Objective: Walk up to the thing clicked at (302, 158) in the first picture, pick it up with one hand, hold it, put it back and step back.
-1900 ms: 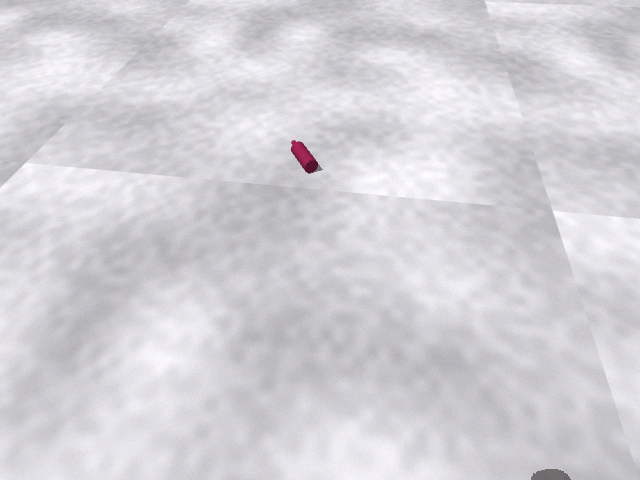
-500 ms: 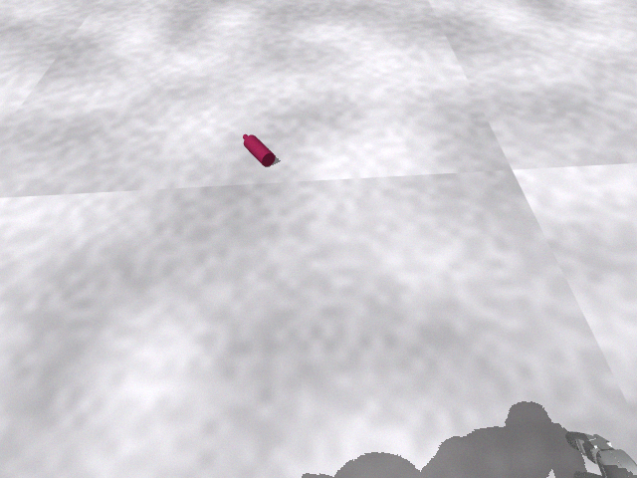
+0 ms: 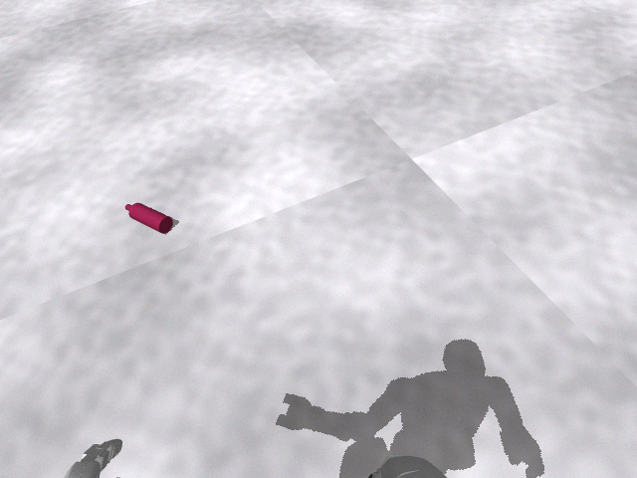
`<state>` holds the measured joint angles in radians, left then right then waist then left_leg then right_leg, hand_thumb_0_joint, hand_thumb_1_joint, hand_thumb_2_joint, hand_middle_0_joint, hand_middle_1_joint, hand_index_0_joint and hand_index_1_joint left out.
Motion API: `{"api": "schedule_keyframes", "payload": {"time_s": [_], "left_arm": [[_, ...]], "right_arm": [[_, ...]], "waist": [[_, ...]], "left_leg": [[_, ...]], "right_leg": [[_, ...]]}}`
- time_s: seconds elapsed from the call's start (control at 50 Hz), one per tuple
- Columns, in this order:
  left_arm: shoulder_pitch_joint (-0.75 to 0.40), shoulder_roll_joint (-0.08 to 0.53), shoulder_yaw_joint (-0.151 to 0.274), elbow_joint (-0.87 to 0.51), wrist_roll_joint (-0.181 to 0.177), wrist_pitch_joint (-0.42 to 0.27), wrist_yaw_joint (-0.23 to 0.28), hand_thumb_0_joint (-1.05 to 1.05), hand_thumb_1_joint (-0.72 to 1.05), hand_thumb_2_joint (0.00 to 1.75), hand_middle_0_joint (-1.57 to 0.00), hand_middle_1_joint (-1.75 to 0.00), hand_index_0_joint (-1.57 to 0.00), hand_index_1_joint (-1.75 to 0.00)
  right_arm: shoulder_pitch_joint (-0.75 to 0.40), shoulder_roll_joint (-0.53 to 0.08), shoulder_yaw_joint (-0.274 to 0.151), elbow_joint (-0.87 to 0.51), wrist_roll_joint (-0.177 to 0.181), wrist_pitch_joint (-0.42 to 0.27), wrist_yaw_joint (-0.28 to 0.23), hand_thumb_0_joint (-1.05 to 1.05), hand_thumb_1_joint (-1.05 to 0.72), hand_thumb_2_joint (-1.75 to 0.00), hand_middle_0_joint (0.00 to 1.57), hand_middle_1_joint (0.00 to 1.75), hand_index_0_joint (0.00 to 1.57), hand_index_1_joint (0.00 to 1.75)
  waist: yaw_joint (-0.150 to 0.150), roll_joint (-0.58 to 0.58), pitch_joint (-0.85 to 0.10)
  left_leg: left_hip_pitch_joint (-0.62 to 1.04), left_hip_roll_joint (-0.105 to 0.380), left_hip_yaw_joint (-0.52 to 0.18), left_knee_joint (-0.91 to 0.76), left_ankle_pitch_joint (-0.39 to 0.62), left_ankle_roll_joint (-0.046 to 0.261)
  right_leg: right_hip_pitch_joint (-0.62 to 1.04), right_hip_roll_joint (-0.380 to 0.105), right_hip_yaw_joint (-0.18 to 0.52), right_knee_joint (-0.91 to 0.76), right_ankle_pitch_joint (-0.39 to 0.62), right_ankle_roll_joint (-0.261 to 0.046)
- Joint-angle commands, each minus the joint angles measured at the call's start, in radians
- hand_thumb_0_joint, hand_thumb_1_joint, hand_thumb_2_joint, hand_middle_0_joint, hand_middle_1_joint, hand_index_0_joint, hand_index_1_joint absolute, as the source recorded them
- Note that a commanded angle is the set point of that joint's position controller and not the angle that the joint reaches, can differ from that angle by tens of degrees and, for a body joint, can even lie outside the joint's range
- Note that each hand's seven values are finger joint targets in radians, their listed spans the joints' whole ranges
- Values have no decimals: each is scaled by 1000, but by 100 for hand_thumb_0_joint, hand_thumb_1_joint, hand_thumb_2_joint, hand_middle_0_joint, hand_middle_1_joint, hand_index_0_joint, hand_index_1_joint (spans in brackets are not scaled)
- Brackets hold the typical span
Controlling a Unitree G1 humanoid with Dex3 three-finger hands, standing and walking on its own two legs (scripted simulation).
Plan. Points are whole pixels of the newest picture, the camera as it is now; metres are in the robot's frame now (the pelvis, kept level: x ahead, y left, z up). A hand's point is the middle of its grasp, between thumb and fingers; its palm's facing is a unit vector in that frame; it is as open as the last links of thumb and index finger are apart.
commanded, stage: walk up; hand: left
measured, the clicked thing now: (146, 215) +1.26 +0.64 -0.71
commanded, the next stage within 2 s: none
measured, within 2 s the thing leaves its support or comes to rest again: neither
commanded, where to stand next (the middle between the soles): +0.80 +0.64 m, yaw -37 degrees
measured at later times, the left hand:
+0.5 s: hand (13, 374) +0.37 +0.50 -0.14, palm faces -0.25 -0.83 -0.51, open 7.4 cm
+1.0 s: hand out of the picture +0.54 +0.60 -0.10, palm faces -0.27 -0.76 -0.59, open 7.4 cm
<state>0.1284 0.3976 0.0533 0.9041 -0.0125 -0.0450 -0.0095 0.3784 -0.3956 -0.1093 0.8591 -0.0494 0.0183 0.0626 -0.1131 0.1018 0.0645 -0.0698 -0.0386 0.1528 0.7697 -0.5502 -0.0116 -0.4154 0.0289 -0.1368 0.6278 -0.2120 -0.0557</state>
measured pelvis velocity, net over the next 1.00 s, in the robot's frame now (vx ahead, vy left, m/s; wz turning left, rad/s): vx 0.41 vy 0.32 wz -0.35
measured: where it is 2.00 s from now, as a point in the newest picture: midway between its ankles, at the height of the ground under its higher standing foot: (123, 346)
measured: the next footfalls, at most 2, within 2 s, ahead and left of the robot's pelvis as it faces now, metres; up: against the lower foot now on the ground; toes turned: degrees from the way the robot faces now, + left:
left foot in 0.32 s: +0.34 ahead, +0.32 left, +0.00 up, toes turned -4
right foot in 0.72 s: +0.42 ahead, +0.12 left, +0.00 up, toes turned -22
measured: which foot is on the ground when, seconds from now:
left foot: up 0.00-0.30, down 0.32-0.72, up 0.74-1.00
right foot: down 0.00-0.36, up 0.38-0.70, down 0.72-1.00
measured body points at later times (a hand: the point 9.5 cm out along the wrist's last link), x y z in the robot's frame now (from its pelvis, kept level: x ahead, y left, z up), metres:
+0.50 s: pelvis +0.23 +0.20 +0.00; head +0.28 +0.21 +0.45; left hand +0.38 +0.54 -0.11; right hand +0.23 -0.13 -0.09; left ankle +0.30 +0.32 -0.71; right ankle +0.17 +0.05 -0.63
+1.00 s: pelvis +0.41 +0.32 -0.01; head +0.40 +0.27 +0.44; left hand +0.56 +0.64 -0.07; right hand +0.40 -0.03 -0.13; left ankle +0.51 +0.48 -0.66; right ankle +0.38 +0.14 -0.71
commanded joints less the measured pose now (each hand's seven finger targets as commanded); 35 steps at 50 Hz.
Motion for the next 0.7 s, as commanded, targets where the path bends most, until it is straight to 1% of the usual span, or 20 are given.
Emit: {"api": "schedule_keyframes", "payload": {"time_s": [0.0, 0.02, 0.06, 0.1, 0.12, 0.22, 0.28, 0.3, 0.32, 0.34, 0.36, 0.38, 0.4, 0.44, 0.5, 0.56, 0.6, 0.62, 0.66, 0.68], "left_arm": [[276, 413, 130, -39, -4, -4, 93, 0, 90, 90, -20, -30, -20, -30], [205, 369, 113, -64, -19, -12, 97, 0, 90, 90, -20, -30, -20, -30], [105, 303, 84, -83, -20, -37, 99, 0, 90, 90, -20, -30, -20, -30], [41, 288, 85, -90, -7, -67, 84, 0, 90, 90, -20, -30, -20, -30], [33, 289, 86, -93, -2, -76, 77, 0, 90, 90, -20, -30, -20, -30], [58, 342, 87, -93, 28, -95, 66, 0, 90, 90, -20, -30, -20, -30], [24, 363, 88, -95, 38, -83, 74, 0, 90, 90, -20, -30, -20, -30], [35, 334, 83, -94, 43, -75, 78, 0, 90, 90, -20, -30, -20, -30], [99, 269, 63, -88, 53, -65, 84, 0, 90, 90, -20, -30, -20, -30], [159, 172, 32, -88, 44, -56, 89, 0, 90, 90, -20, -30, -20, -30], [231, 177, 30, -85, 12, -47, 106, 0, 90, 90, -20, -30, -20, -30], [235, 209, 24, -59, 21, -46, 117, 0, 90, 90, -20, -30, -20, -30], [212, 257, 30, -49, 14, -49, 110, 0, 90, 90, -20, -30, -20, -30], [226, 295, 56, 0, -13, -47, 90, 0, 90, 90, -20, -30, -20, -30], [239, 255, 50, 12, -12, -47, 80, 0, 90, 90, -20, -30, -20, -30], [202, 222, 46, -33, -10, -54, 78, 0, 90, 90, -20, -30, -20, -30], [242, 211, 51, -32, -7, -53, 78, 0, 90, 90, -20, -30, -20, -30], [276, 213, 59, -23, -5, -53, 79, 0, 90, 90, -20, -30, -20, -30], [452, 260, 93, 30, 6, -48, 93, 0, 90, 90, -20, -30, -20, -30], [532, 316, 119, 39, 15, -49, 106, 0, 90, 90, -20, -30, -20, -30]], "right_arm": [[-108, -303, -56, -201, 12, -38, -33, 0, -90, -90, 20, 30, 20, 30], [-162, -293, -53, -179, 12, -49, -19, 0, -90, -90, 20, 30, 20, 30], [-118, -242, -44, -152, 17, -54, 4, 0, -90, -90, 20, 30, 20, 30], [-64, -213, -41, -148, 2, -29, 24, 0, -90, -90, 20, 30, 20, 30], [-63, -192, -39, -152, -3, -19, 35, 0, -90, -90, 20, 30, 20, 30], [-150, -184, -58, -182, 4, -10, 76, 0, -90, -90, 20, 30, 20, 30], [-11, -219, -92, -149, -4, -6, 71, 0, -90, -90, 20, 30, 20, 30], [64, -234, -104, -124, -7, -8, 66, 0, -90, -90, 20, 30, 20, 30], [169, -282, -126, -93, -17, -15, 56, 0, -90, -90, 20, 30, 20, 30], [222, -345, -134, -91, -31, -24, 41, 0, -90, -90, 20, 30, 20, 30], [79, -414, -134, -126, 0, -32, 25, 0, -90, -90, 20, 30, 20, 30], [-44, -429, -140, -148, 16, -25, 16, 0, -90, -90, 20, 30, 20, 30], [-120, -382, -131, -186, 11, -26, 11, 0, -90, -90, 20, 30, 20, 30], [-146, -293, -93, -192, -3, -33, 9, 0, -90, -90, 20, 30, 20, 30], [-124, -236, -68, -181, -3, -38, 3, 0, -90, -90, 20, 30, 20, 30], [-105, -227, -58, -194, -17, -34, 0, 0, -90, -90, 20, 30, 20, 30], [-148, -225, -53, -219, -16, -27, 3, 0, -90, -90, 20, 30, 20, 30], [-176, -215, -46, -231, -16, -18, 6, 0, -90, -90, 20, 30, 20, 30], [-235, -205, -35, -264, -10, -6, 15, 0, -90, -90, 20, 30, 20, 30], [-212, -159, -21, -268, -6, -3, 18, 0, -90, -90, 20, 30, 20, 30]], "waist": [[226, -147, -239], [200, -25, -127], [106, -40, -59], [40, -101, 14], [33, -130, 47], [48, -262, 38], [-39, -253, -72], [-76, -168, -109], [-126, 15, -166], [-139, 286, -131], [-38, 403, -139], [4, 360, -117], [16, 265, -98], [35, 189, -84], [47, 138, -98], [40, 100, -74], [68, 65, -86], [94, 32, -92], [193, -95, -152], [241, -233, -182]], "left_leg": [[-841, 107, -389, 753, -70, -134], [-772, 145, -378, 683, 41, -110], [-624, 157, -335, 532, 191, -46], [-539, 184, -315, 409, 247, -12], [-496, 180, -274, 344, 268, -9], [-250, 214, -167, -5, 493, -14], [-14, 185, -98, -24, 491, -6], [49, 150, -79, -57, 403, -3], [171, 139, -141, -90, 275, 15], [134, 287, -383, -284, 93, 23], [127, 430, -708, -516, 3, 85], [3, 465, -787, -589, -172, 148], [-72, 440, -673, -566, -138, 142], [-91, 335, -420, -443, 78, 136], [-46, 298, -261, -342, 523, 197], [-52, 348, -205, -325, 763, 259], [-135, 342, -172, -303, 704, 251], [-198, 305, -135, -264, 626, 221], [-381, 242, -59, -53, 497, 157], [-548, 180, -52, 136, 284, 112]], "right_leg": [[687, -586, 984, -339, -396, -390], [524, -504, 817, -375, -335, -337], [334, -331, 515, -348, -113, -198], [184, -250, 338, -335, 30, -144], [103, -219, 272, -332, 92, -133], [-91, -162, 159, -293, -14, -83], [-165, -197, 194, -125, 25, -59], [-167, -171, 175, 19, 0, -46], [-234, -112, 142, 324, -55, -20], [-366, 31, 153, 584, -372, 4], [-443, 45, 171, 724, -405, -18], [-402, -34, 206, 801, -348, -33], [-371, -87, 208, 760, -250, -26], [-312, -113, 192, 627, -143, -7], [-225, -105, 118, 444, -170, 25], [-151, -110, 71, 247, -158, 34], [-4, -92, 61, 147, -87, 16], [99, -74, 54, 82, -4, 9], [405, -60, 49, -12, 133, 1], [565, -126, 190, -50, 46, -13]]}}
